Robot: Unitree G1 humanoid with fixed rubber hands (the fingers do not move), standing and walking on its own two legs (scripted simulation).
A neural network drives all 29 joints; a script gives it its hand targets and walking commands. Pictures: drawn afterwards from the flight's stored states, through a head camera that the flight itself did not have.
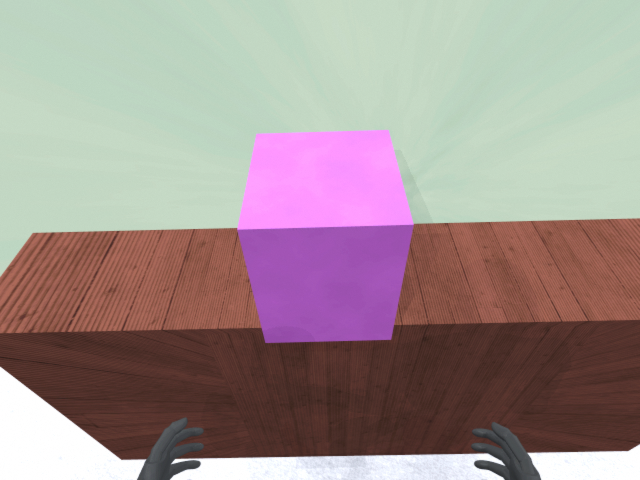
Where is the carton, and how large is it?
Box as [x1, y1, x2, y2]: [237, 130, 413, 342]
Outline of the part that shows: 388,130 256,134 237,230 265,342 390,339 413,224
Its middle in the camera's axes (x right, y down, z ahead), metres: +0.01 +0.00 +0.60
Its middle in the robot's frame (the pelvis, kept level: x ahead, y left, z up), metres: +0.47 +0.01 +0.05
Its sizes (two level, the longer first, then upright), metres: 0.210 0.200 0.250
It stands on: a pedestal, 0.69 m high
